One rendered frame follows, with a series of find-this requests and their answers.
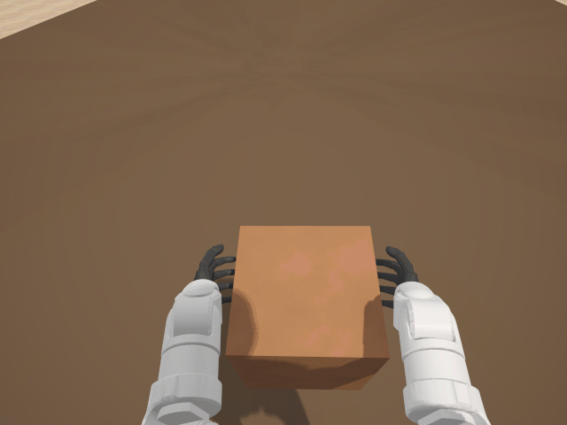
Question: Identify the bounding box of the robot right hand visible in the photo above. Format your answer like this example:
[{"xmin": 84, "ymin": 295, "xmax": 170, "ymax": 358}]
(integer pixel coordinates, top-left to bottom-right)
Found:
[{"xmin": 376, "ymin": 246, "xmax": 419, "ymax": 309}]

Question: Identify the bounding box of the robot left hand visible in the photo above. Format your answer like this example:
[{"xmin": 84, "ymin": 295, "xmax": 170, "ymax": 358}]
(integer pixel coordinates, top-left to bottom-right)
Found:
[{"xmin": 194, "ymin": 244, "xmax": 237, "ymax": 304}]

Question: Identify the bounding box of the robot right forearm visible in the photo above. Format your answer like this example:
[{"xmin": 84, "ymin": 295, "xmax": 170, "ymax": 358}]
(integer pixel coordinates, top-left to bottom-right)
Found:
[{"xmin": 393, "ymin": 282, "xmax": 491, "ymax": 425}]

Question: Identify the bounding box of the robot left forearm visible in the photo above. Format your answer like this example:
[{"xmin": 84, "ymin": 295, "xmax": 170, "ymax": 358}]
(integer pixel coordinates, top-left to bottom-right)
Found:
[{"xmin": 142, "ymin": 279, "xmax": 222, "ymax": 425}]

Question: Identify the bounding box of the carton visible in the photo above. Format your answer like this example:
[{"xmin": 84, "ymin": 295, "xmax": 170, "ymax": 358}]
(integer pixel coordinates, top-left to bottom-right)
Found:
[{"xmin": 225, "ymin": 226, "xmax": 390, "ymax": 390}]

